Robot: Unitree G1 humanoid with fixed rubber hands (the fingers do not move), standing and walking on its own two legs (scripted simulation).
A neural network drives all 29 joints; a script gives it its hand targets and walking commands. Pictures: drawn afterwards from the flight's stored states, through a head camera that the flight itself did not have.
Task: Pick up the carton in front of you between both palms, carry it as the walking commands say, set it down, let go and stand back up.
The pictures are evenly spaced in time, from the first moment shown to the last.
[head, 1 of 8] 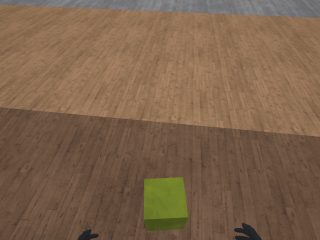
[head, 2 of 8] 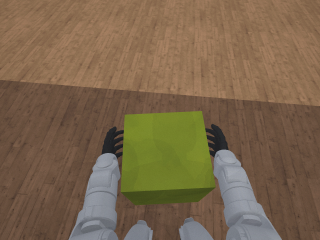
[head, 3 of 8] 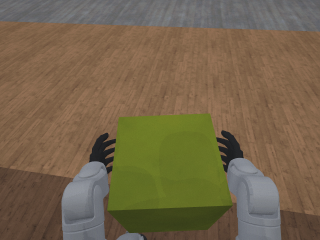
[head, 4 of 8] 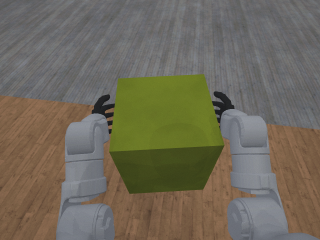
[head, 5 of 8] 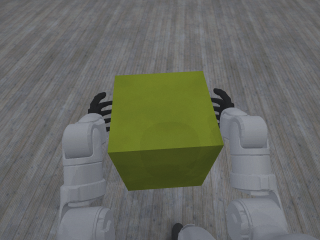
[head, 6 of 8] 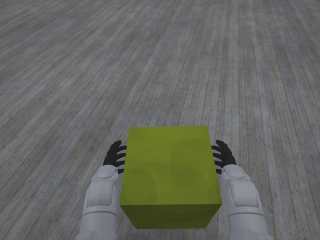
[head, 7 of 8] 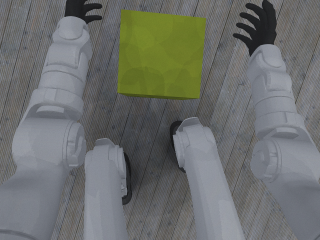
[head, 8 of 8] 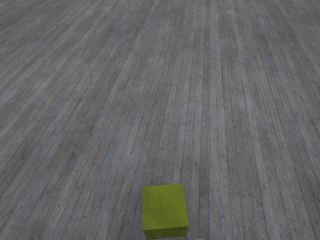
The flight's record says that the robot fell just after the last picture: no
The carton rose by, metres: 0.68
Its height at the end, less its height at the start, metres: -0.24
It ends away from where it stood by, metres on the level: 5.28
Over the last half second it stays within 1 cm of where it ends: yes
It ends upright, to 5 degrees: yes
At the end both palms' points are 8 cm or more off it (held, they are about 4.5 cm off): yes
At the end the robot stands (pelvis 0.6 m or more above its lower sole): yes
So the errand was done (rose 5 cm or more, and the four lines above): yes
